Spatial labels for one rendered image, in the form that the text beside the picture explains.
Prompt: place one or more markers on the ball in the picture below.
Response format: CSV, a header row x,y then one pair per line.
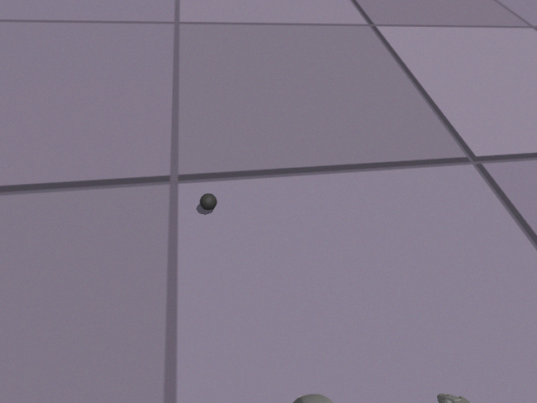
x,y
208,201

